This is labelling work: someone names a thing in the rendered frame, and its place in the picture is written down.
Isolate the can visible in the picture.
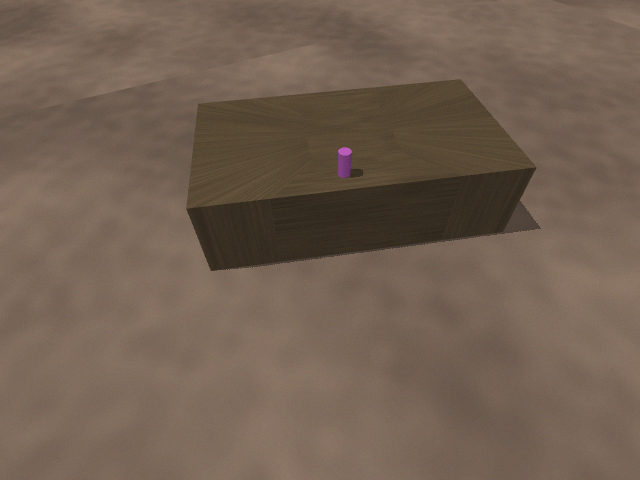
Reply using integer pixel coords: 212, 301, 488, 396
338, 147, 352, 178

